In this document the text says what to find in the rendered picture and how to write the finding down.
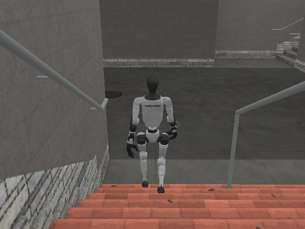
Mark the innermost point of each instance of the robot right forearm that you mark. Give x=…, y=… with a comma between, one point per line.
x=173, y=125

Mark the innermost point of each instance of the robot right upper arm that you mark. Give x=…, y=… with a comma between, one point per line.
x=169, y=109

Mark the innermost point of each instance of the robot left forearm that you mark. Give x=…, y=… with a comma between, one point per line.
x=131, y=133

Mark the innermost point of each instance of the right robot shin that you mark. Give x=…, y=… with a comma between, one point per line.
x=161, y=173

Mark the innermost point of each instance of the right robot hand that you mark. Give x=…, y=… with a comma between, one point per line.
x=170, y=133

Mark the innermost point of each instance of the left robot hand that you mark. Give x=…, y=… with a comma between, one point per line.
x=130, y=153

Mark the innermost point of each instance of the robot left upper arm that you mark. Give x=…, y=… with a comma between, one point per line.
x=135, y=110

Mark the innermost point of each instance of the right robot foot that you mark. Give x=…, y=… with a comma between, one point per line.
x=160, y=190

